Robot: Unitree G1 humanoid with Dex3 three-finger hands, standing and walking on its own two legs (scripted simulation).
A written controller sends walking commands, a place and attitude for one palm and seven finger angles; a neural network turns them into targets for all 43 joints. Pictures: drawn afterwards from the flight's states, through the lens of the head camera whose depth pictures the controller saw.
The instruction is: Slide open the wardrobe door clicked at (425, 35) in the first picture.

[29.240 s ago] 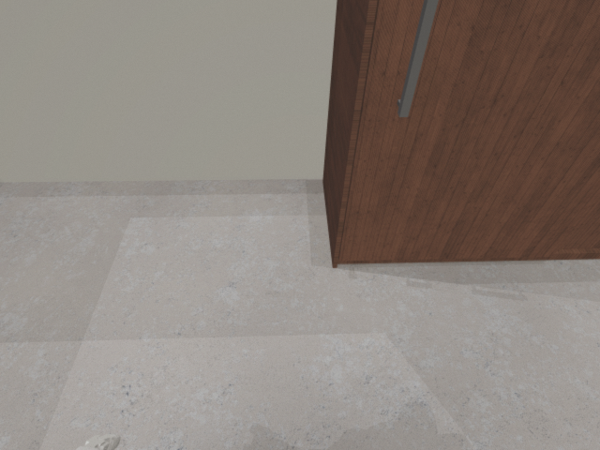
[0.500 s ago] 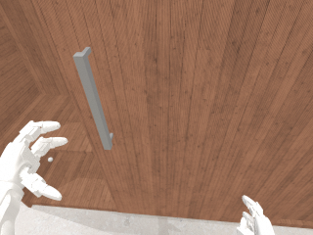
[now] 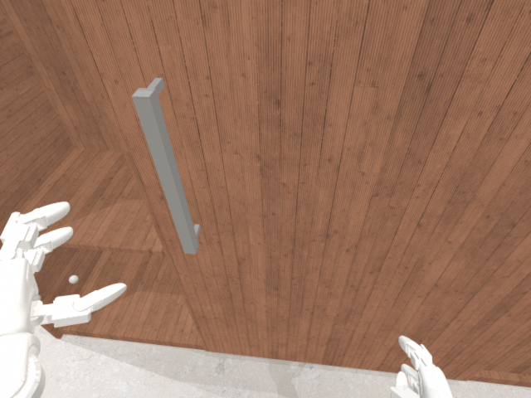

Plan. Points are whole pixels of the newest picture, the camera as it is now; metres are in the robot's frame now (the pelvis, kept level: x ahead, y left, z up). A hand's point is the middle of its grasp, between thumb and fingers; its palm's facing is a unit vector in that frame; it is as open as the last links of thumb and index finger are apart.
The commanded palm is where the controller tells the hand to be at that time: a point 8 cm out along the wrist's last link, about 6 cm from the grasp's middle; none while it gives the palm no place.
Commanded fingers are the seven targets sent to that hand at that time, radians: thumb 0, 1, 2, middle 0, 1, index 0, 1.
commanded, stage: draw the hand back to the body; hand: left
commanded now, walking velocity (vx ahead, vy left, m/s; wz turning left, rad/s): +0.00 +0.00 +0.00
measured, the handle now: (177, 179) +0.39 +0.21 +0.13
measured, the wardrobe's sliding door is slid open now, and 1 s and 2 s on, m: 0.58 0.58 0.58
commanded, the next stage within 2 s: step back with the hand held close in 0.72 s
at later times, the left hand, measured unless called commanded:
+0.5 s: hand (75, 270) +0.20 +0.25 +0.16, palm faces +0.47 -0.80 -0.37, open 7.8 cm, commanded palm +0.15 +0.29 +0.17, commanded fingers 0.00 0.90 0.90 -0.20 -0.30 -0.20 -0.30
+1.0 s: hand (71, 269) +0.20 +0.26 +0.17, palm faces +0.45 -0.78 -0.43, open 7.5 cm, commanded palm +0.14 +0.29 +0.17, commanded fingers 0.00 0.90 0.90 -0.20 -0.30 -0.20 -0.30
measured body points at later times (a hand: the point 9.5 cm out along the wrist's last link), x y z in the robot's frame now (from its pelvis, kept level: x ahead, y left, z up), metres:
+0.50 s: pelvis +0.01 -0.01 +0.00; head -0.01 -0.03 +0.45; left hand +0.17 +0.29 +0.18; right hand +0.20 -0.23 -0.08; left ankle +0.04 +0.13 -0.74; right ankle -0.03 -0.12 -0.74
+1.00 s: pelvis +0.00 -0.01 +0.00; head -0.01 -0.03 +0.45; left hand +0.17 +0.30 +0.19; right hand +0.19 -0.24 -0.09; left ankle +0.04 +0.13 -0.74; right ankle -0.03 -0.12 -0.74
